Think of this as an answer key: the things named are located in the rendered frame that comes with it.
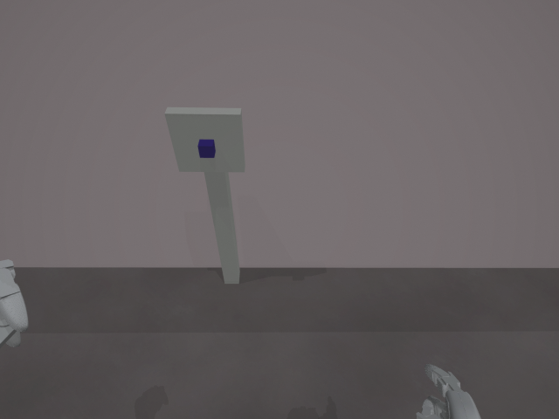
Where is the right robot hand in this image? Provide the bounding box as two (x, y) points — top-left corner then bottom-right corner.
(417, 364), (481, 419)

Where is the panel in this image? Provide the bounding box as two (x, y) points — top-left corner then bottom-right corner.
(165, 107), (245, 284)

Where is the button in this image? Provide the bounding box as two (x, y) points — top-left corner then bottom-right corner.
(198, 140), (216, 158)

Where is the left robot hand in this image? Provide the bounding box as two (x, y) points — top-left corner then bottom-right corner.
(0, 259), (29, 348)

